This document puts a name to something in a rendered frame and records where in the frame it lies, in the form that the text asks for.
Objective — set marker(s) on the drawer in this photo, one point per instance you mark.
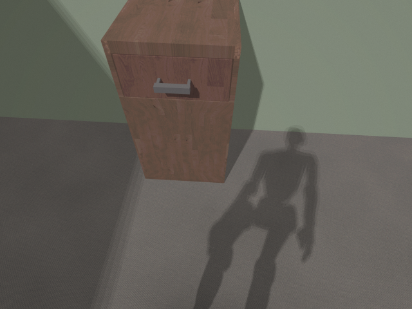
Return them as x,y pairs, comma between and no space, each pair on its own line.
210,77

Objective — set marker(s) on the handle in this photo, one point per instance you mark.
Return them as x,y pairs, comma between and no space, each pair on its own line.
172,88

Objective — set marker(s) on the cabinet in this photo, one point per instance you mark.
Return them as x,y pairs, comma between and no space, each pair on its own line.
178,139

